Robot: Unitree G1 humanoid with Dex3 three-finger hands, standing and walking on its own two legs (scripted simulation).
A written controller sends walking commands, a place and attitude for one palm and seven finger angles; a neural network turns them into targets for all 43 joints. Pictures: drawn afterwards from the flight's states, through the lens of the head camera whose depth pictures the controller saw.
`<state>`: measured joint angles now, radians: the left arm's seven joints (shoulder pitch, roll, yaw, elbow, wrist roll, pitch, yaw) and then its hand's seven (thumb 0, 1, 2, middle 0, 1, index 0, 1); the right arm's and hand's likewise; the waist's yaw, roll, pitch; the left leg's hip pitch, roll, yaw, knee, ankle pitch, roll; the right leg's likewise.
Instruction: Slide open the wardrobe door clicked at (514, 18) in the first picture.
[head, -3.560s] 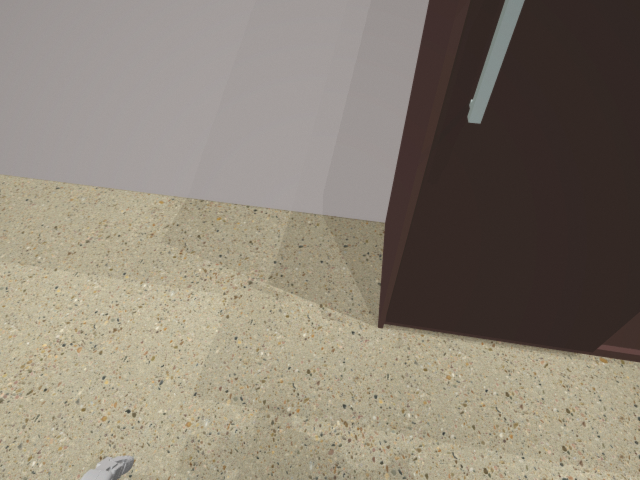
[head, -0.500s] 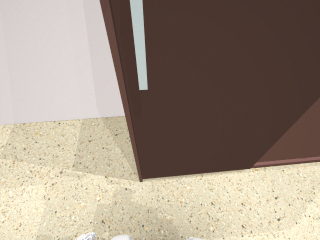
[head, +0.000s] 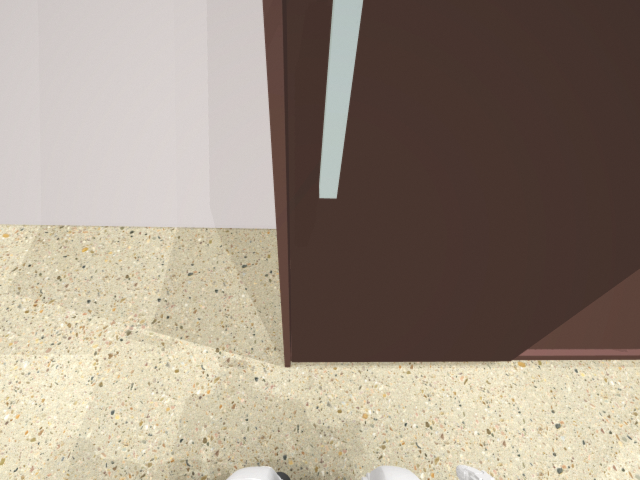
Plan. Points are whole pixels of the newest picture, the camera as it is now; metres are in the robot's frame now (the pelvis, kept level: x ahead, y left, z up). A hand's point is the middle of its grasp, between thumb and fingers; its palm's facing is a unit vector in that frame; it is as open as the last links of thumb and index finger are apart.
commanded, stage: come to a stop and stand still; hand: left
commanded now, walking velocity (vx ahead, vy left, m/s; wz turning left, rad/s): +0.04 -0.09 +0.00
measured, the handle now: (338, 62) +0.46 +0.04 +0.27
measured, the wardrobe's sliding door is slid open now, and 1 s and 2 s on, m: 0.00 0.00 0.00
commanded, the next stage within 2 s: look again from close up in 1.12 s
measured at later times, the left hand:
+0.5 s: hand out of the picture -0.04 +0.13 -0.17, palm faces +0.06 -0.98 -0.16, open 7.3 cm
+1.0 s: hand out of the picture -0.01 +0.19 -0.18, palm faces +0.02 -0.98 -0.19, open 7.3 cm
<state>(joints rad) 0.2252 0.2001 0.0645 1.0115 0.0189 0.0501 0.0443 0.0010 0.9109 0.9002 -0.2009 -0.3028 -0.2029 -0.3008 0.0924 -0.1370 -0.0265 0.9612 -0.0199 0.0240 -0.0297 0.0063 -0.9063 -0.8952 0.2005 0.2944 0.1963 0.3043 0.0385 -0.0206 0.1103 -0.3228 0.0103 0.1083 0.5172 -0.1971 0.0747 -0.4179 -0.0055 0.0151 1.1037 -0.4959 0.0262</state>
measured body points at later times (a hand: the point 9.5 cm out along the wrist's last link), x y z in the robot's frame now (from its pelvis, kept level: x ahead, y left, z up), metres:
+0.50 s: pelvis -0.03 -0.03 +0.01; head -0.03 -0.03 +0.46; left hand -0.04 +0.18 -0.15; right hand -0.07 -0.27 -0.15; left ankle -0.04 +0.10 -0.72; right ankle -0.08 -0.16 -0.74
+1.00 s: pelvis -0.03 +0.02 +0.00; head -0.02 +0.03 +0.45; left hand -0.01 +0.24 -0.16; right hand -0.02 -0.21 -0.15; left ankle -0.04 +0.10 -0.74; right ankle -0.08 -0.15 -0.74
